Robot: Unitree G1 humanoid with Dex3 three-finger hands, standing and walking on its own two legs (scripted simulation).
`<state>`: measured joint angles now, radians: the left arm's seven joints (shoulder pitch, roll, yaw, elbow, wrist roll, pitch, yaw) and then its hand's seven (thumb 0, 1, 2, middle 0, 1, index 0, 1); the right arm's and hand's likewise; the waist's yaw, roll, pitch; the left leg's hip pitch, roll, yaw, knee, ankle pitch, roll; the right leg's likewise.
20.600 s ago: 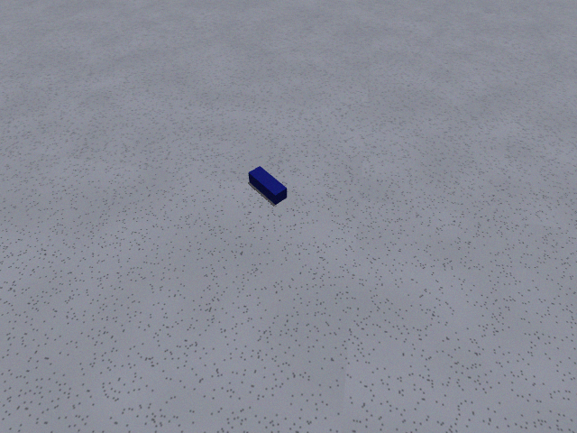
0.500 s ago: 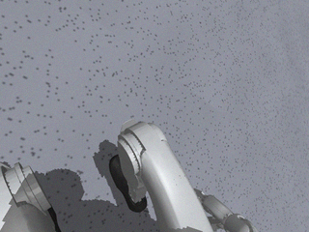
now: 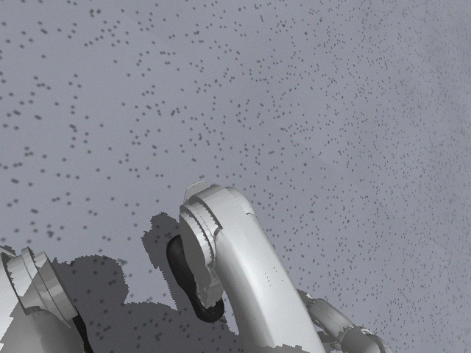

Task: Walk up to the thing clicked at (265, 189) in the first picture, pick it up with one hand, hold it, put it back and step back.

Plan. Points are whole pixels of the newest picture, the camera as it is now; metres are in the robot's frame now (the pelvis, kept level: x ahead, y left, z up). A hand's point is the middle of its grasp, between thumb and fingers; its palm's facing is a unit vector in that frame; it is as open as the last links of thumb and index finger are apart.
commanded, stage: close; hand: left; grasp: from above
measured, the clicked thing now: out of the picture +0.45 +0.35 -0.28
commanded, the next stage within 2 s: settle in 0.36 s
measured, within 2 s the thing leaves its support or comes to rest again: leaves its support in 0.88 s
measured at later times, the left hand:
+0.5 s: hand out of the picture +0.45 +0.34 -0.25, palm faces -0.41 -0.18 -0.89, open 10.3 cm
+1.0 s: hand out of the picture +0.44 +0.35 -0.22, palm faces -0.37 -0.16 -0.91, open 10.1 cm
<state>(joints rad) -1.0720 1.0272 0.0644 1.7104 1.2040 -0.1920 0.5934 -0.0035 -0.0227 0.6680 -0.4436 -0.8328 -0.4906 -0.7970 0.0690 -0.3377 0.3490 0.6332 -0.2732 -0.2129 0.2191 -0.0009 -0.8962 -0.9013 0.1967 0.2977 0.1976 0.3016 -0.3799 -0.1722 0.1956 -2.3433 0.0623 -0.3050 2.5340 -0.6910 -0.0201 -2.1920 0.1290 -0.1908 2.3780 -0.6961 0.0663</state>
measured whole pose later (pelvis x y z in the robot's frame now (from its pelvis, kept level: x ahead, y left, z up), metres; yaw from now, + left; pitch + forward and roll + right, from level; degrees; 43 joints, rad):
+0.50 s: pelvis +0.00 +0.00 +0.00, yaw +0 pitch +26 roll -14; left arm -1.08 1.05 0.07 1.73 1.21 -0.20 0.60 -0.01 -0.06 0.67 -0.54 -0.80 -0.59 -0.74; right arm 0.07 -0.34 0.37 0.62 -0.28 -0.19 0.20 0.00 -0.90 -0.90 0.20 0.30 0.20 0.30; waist -0.39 -0.17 0.20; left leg -2.34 0.06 -0.31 2.54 -0.69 -0.01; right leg -2.19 0.13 -0.19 2.38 -0.69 0.07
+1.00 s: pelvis +0.00 +0.00 +0.00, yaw +1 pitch +29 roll -14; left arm -0.94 0.90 0.11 1.43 1.19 -0.13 0.48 -0.01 0.01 0.51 -0.63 -0.66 -0.66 -0.61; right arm 0.10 -0.32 0.26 0.65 -0.23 -0.16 0.23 0.00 -0.91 -0.90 0.20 0.30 0.20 0.30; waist -0.32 -0.12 0.09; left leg -2.37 0.05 -0.28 2.51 -0.68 -0.02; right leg -2.22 0.11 -0.17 2.38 -0.71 0.05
